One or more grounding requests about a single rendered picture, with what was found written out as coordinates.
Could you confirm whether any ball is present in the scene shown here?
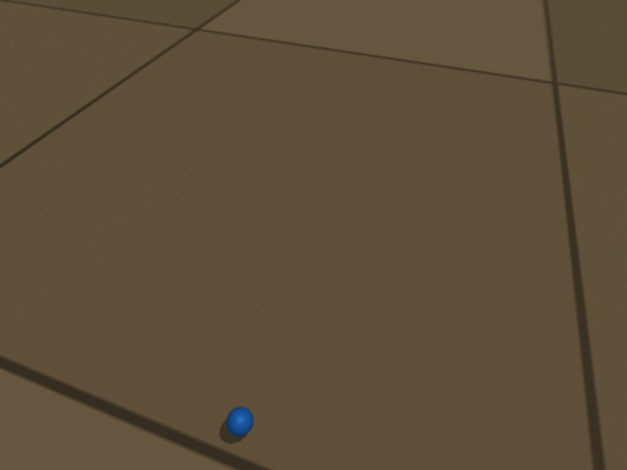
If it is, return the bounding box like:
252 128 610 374
226 406 254 437

